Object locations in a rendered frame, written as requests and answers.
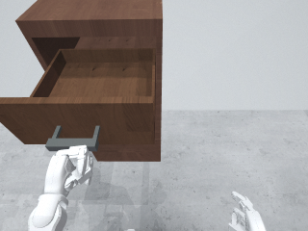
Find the robot left forearm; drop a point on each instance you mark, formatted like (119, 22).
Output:
(50, 214)

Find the cabinet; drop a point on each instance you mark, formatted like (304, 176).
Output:
(50, 25)

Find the drawer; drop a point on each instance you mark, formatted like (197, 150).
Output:
(114, 88)

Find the robot right hand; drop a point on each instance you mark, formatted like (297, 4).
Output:
(250, 219)

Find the handle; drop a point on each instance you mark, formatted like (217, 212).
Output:
(55, 143)

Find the robot left hand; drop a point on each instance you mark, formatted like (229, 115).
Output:
(76, 161)

